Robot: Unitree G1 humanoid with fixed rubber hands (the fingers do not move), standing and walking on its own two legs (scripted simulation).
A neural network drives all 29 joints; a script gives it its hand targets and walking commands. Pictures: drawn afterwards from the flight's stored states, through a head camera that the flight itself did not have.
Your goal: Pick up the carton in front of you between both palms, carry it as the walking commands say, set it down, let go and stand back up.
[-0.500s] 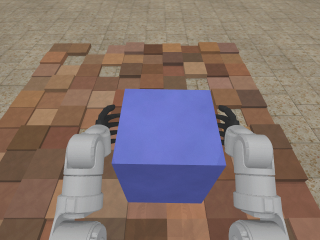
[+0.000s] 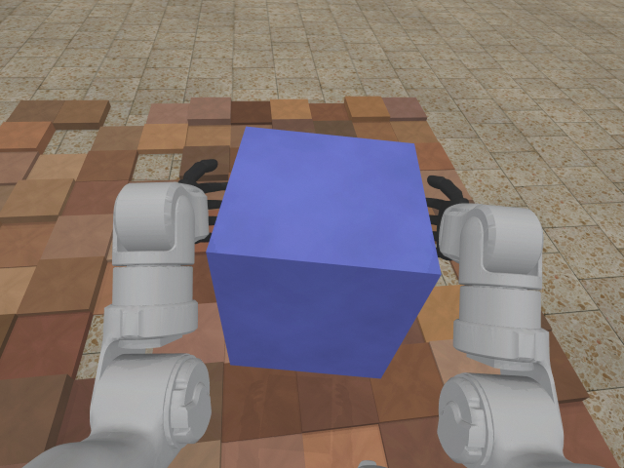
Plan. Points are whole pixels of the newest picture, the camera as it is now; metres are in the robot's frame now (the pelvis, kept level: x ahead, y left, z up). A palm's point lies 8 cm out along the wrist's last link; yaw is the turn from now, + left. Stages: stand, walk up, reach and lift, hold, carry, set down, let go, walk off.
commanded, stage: carry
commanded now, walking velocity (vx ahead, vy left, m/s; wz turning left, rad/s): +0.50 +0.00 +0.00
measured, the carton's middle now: (317, 260) +0.38 -0.01 +0.08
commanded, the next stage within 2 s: none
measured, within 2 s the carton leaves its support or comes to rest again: neither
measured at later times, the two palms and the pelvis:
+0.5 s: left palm (238, 154) +0.61 +0.12 +0.07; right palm (405, 155) +0.64 -0.18 +0.06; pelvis +0.31 -0.05 -0.01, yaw +1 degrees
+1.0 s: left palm (246, 61) +0.91 +0.13 +0.09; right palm (383, 66) +0.90 -0.17 +0.10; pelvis +0.62 -0.01 +0.00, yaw -1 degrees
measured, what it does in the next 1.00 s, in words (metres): walks ahead: right foot, then left foot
